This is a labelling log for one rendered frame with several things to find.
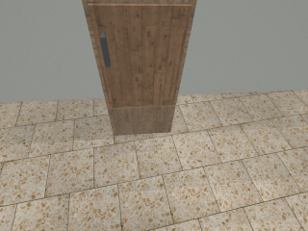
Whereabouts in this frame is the cupboard door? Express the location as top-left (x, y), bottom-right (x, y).
top-left (88, 3), bottom-right (193, 108)

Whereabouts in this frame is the handle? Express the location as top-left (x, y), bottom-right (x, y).
top-left (99, 31), bottom-right (111, 67)

